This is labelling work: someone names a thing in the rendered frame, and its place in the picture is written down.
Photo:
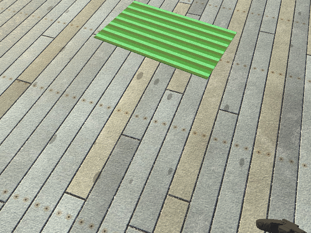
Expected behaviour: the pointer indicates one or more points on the robot right hand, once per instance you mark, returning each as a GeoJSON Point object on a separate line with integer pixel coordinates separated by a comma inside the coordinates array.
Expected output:
{"type": "Point", "coordinates": [277, 226]}

